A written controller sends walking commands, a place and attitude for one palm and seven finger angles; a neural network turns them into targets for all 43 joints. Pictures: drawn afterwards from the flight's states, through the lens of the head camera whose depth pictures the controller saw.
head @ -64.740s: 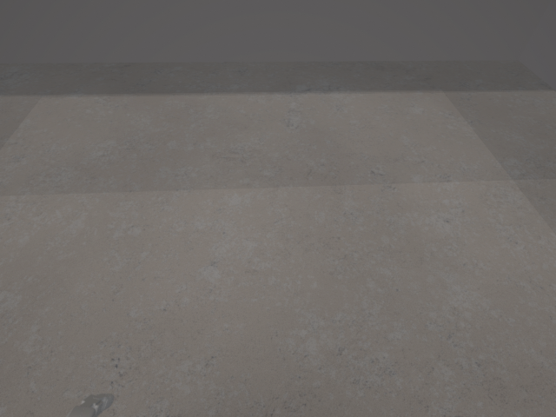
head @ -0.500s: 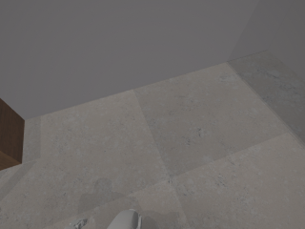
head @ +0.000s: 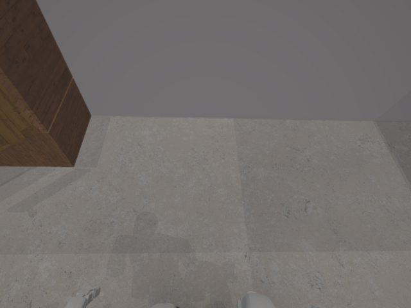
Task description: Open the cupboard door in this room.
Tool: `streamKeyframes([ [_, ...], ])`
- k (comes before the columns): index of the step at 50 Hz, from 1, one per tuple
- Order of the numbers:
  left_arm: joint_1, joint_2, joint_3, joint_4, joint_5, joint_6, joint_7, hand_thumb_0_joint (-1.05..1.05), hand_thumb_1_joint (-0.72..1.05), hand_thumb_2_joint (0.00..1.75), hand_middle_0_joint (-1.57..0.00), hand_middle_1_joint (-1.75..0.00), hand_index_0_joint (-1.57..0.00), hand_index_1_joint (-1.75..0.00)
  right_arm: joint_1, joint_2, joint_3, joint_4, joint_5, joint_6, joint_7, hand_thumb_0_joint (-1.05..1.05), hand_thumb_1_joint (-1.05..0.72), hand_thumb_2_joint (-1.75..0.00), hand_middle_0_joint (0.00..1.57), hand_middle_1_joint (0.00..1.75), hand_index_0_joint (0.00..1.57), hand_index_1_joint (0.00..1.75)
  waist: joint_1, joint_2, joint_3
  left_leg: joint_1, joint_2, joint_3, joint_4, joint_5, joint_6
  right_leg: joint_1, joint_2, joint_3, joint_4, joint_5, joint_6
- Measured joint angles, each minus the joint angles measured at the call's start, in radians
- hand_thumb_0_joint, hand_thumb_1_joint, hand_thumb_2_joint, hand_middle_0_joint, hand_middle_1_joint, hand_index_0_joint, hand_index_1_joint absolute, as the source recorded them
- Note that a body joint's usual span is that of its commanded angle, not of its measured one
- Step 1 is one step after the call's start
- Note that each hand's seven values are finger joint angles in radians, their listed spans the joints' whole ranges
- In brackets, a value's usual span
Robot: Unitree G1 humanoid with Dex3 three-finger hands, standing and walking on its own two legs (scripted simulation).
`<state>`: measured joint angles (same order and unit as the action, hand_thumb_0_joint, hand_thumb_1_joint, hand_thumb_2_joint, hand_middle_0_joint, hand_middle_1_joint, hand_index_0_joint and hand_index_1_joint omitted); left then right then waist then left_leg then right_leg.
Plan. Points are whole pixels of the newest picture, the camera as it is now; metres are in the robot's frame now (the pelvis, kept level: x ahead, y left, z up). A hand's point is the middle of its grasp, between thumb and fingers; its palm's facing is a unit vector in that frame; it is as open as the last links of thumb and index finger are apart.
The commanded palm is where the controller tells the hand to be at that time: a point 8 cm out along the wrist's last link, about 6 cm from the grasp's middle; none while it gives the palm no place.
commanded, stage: turn to face it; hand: left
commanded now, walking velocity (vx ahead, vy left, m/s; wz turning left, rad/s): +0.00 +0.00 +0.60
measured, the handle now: out of the picture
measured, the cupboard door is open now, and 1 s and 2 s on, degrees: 42 42 42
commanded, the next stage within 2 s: take the last steps up to it in 1.20 s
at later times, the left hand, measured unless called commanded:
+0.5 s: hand out of the picture -0.01 +0.18 -0.18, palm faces +0.36 -0.91 -0.22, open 7.3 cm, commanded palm none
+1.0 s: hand out of the picture +0.04 +0.23 -0.15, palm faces +0.54 -0.80 -0.25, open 7.4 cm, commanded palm none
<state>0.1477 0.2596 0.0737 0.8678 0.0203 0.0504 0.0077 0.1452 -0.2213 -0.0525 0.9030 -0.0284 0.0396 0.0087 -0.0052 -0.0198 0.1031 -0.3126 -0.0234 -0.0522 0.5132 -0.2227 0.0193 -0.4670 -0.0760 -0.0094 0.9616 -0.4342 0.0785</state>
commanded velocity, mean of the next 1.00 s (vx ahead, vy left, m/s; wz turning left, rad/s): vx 0.00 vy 0.00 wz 0.56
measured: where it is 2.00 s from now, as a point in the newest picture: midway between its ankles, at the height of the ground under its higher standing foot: outside the picture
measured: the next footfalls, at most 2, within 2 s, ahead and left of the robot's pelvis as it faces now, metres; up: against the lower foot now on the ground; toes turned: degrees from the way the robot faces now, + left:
right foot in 0.12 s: +0.05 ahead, -0.15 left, +0.00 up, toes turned +3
left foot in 0.52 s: +0.03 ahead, +0.10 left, +0.00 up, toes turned +26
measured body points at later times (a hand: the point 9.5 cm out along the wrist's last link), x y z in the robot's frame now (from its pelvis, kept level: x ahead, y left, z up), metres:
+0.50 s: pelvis +0.02 -0.01 -0.01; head +0.07 +0.02 +0.44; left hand -0.03 +0.23 -0.16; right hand +0.20 -0.23 -0.14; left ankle -0.01 +0.09 -0.73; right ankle +0.01 -0.15 -0.74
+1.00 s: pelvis +0.04 -0.02 +0.00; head +0.08 +0.01 +0.45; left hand +0.01 +0.27 -0.13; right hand +0.21 -0.20 -0.15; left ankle +0.00 +0.09 -0.74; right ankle +0.10 -0.13 -0.72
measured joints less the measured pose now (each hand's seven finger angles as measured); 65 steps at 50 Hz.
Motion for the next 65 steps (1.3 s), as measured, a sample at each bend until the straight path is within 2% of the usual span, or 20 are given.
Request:
streamKeyframes([
  [3,-0.015,-0.011,-0.005,-0.015,-0.004,-0.007,0.002,0.01,0.91,0.90,-0.20,-0.29,-0.20,-0.30,0.012,-0.001,-0.005,0.002,-0.002,0.008,0.002,0.00,-0.90,-0.90,0.20,0.30,0.20,0.30,-0.012,0.019,-0.004,-0.012,-0.007,-0.036,0.008,0.001,-0.014,0.057,0.024,-0.001,-0.142,0.008,-0.005],
  [6,-0.011,-0.019,-0.014,-0.034,-0.005,-0.028,0.002,0.01,0.91,0.90,-0.20,-0.29,-0.20,-0.30,0.029,-0.004,-0.014,0.004,0.005,0.018,0.004,0.00,-0.90,-0.90,0.20,0.30,0.20,0.30,-0.017,0.029,-0.017,-0.047,-0.026,-0.069,0.063,-0.022,-0.035,0.163,0.041,-0.014,-0.368,0.111,-0.024],
  [9,-0.002,-0.047,-0.028,-0.030,0.004,-0.045,0.010,0.01,0.91,0.90,-0.20,-0.29,-0.20,-0.30,0.025,-0.022,-0.031,0.020,0.010,0.030,0.008,0.00,-0.90,-0.90,0.20,0.30,0.20,0.30,-0.018,0.050,-0.003,-0.134,-0.041,-0.050,0.329,-0.224,-0.043,0.180,0.028,-0.051,-0.359,0.114,-0.080],
  [12,0.026,-0.070,-0.038,-0.020,0.003,-0.041,0.014,0.01,0.91,0.90,-0.20,-0.29,-0.20,-0.30,0.023,-0.035,-0.041,0.033,0.007,0.043,0.018,0.00,-0.91,-0.90,0.20,0.30,0.20,0.30,-0.022,0.048,-0.001,-0.204,-0.027,0.005,0.594,-0.214,-0.058,0.226,0.002,-0.089,-0.400,0.108,-0.083],
  [14,0.045,-0.077,-0.041,-0.012,0.002,-0.039,0.014,0.01,0.90,0.90,-0.20,-0.29,-0.20,-0.30,0.020,-0.036,-0.042,0.038,0.008,0.046,0.023,0.01,-0.91,-0.90,0.20,0.30,0.20,0.30,-0.028,0.037,-0.001,-0.218,-0.004,0.029,0.659,-0.181,-0.071,0.252,-0.013,-0.115,-0.432,0.117,-0.081],
  [17,0.063,-0.081,-0.043,-0.001,0.003,-0.041,0.015,0.01,0.90,0.90,-0.20,-0.29,-0.20,-0.30,0.015,-0.032,-0.038,0.042,0.011,0.049,0.026,0.01,-0.91,-0.90,0.20,0.30,0.20,0.30,-0.030,0.014,0.005,-0.195,0.026,0.056,0.599,-0.177,-0.084,0.281,-0.036,-0.159,-0.458,0.119,-0.077],
  [21,0.084,-0.073,-0.037,0.004,0.008,-0.047,0.013,0.01,0.91,0.90,-0.21,-0.29,-0.20,-0.30,-0.008,-0.027,-0.028,0.047,0.014,0.049,0.028,0.01,-0.91,-0.90,0.20,0.30,0.20,0.30,-0.009,-0.012,0.020,-0.121,0.045,0.094,0.390,-0.209,-0.080,0.296,-0.065,-0.214,-0.436,0.093,-0.063],
  [25,0.111,-0.044,-0.023,0.017,0.008,-0.044,0.008,0.01,0.91,0.90,-0.21,-0.30,-0.21,-0.30,-0.040,-0.021,-0.018,0.031,0.015,0.032,0.030,0.01,-0.91,-0.90,0.20,0.30,0.20,0.30,0.011,-0.038,0.027,-0.028,0.031,0.137,0.164,-0.149,-0.055,0.282,-0.101,-0.261,-0.348,0.034,-0.034],
  [26,0.123,-0.034,-0.018,0.021,0.004,-0.040,0.006,0.01,0.91,0.90,-0.21,-0.30,-0.21,-0.30,-0.044,-0.022,-0.017,0.022,0.013,0.022,0.031,0.01,-0.91,-0.90,0.20,0.30,0.20,0.30,0.012,-0.044,0.021,-0.006,0.024,0.140,0.107,-0.073,-0.019,0.260,-0.114,-0.265,-0.292,0.012,-0.026],
  [28,0.116,-0.009,-0.007,0.041,-0.002,-0.014,0.007,0.01,0.91,0.90,-0.21,-0.29,-0.20,-0.30,-0.056,-0.010,-0.014,0.008,0.012,0.000,0.026,0.00,-0.91,-0.90,0.20,0.30,0.20,0.30,0.015,-0.066,0.021,-0.029,0.006,0.133,0.146,-0.079,0.035,0.174,-0.105,-0.182,-0.093,-0.106,-0.013],
  [30,0.099,0.007,-0.001,0.056,0.000,0.012,0.014,0.01,0.91,0.90,-0.20,-0.29,-0.20,-0.30,-0.052,0.000,-0.005,-0.004,0.011,-0.011,0.016,0.00,-0.91,-0.90,0.20,0.30,0.20,0.30,0.016,-0.067,0.014,-0.024,0.003,0.115,0.140,-0.099,0.044,0.095,-0.067,-0.108,0.071,-0.143,-0.010],
  [35,0.041,0.012,0.004,0.044,0.002,0.011,0.005,0.01,0.91,0.90,-0.20,-0.29,-0.20,-0.30,-0.023,0.006,0.007,-0.004,0.007,-0.014,-0.006,0.00,-0.91,-0.90,0.20,0.30,0.20,0.30,0.014,-0.039,0.001,0.023,-0.007,0.060,0.018,-0.032,0.041,-0.025,-0.030,-0.020,0.189,0.000,0.003],
  [44,-0.030,-0.007,-0.005,0.000,0.000,-0.002,0.005,0.01,0.91,0.90,-0.20,-0.29,-0.20,-0.30,0.041,0.022,0.007,0.022,0.002,-0.007,-0.002,0.00,-0.90,-0.90,0.20,0.30,0.20,0.30,-0.013,-0.004,-0.018,0.040,-0.027,-0.029,-0.049,0.014,0.032,-0.003,0.006,0.019,-0.002,0.037,0.015],
  [48,-0.051,-0.027,-0.016,-0.012,-0.007,-0.009,0.007,0.01,0.91,0.90,-0.20,-0.29,-0.20,-0.30,0.064,0.019,-0.002,0.030,0.000,0.003,-0.003,0.00,-0.90,-0.90,0.20,0.30,0.20,0.30,-0.032,0.019,-0.016,0.018,-0.039,-0.070,-0.024,0.008,0.015,0.075,0.043,0.013,-0.169,0.023,0.001],
  [51,-0.046,-0.039,-0.024,-0.023,-0.010,-0.027,0.009,0.01,0.91,0.90,-0.20,-0.29,-0.20,-0.30,0.082,0.013,-0.011,0.037,0.005,0.010,-0.004,0.00,-0.90,-0.90,0.20,0.30,0.20,0.30,-0.035,0.028,-0.023,-0.013,-0.059,-0.095,0.024,-0.012,-0.006,0.181,0.063,0.001,-0.380,0.129,-0.015],
  [52,-0.039,-0.045,-0.025,-0.024,-0.007,-0.038,0.012,0.01,0.91,0.90,-0.20,-0.29,-0.20,-0.30,0.085,0.008,-0.015,0.041,0.010,0.012,-0.003,0.00,-0.90,-0.90,0.20,0.30,0.20,0.30,-0.030,0.035,-0.026,-0.032,-0.061,-0.096,0.062,-0.033,-0.011,0.204,0.066,-0.003,-0.423,0.131,-0.047],
  [54,-0.027,-0.064,-0.035,-0.015,0.000,-0.046,0.015,0.01,0.91,0.90,-0.20,-0.29,-0.20,-0.30,0.078,-0.007,-0.026,0.053,0.013,0.020,-0.003,0.00,-0.90,-0.90,0.20,0.30,0.20,0.30,-0.032,0.057,-0.016,-0.086,-0.062,-0.074,0.244,-0.198,-0.027,0.209,0.065,-0.025,-0.402,0.113,-0.087],
  [57,0.008,-0.085,-0.044,0.002,-0.001,-0.047,0.019,0.01,0.91,0.90,-0.20,-0.29,-0.20,-0.30,0.070,-0.021,-0.035,0.067,0.010,0.034,0.002,0.00,-0.91,-0.90,0.20,0.30,0.20,0.30,-0.035,0.058,-0.009,-0.157,-0.050,-0.017,0.524,-0.238,-0.048,0.249,0.040,-0.056,-0.425,0.113,-0.098],
  [59,0.032,-0.091,-0.045,0.015,-0.002,-0.046,0.019,0.01,0.90,0.90,-0.20,-0.29,-0.20,-0.30,0.063,-0.024,-0.036,0.074,0.010,0.039,0.006,0.00,-0.91,-0.90,0.20,0.30,0.20,0.30,-0.035,0.050,-0.009,-0.177,-0.026,0.006,0.614,-0.206,-0.059,0.272,0.027,-0.075,-0.449,0.122,-0.097],
  [65,0.097,-0.090,-0.040,0.050,0.005,-0.052,0.019,0.01,0.91,0.90,-0.20,-0.29,-0.20,-0.30,0.027,-0.016,-0.026,0.091,0.014,0.043,0.009,0.00,-0.91,-0.90,0.20,0.30,0.20,0.30,-0.008,0.011,-0.006,-0.121,0.026,0.035,0.488,-0.214,-0.074,0.306,-0.009,-0.127,-0.475,0.123,-0.088],
])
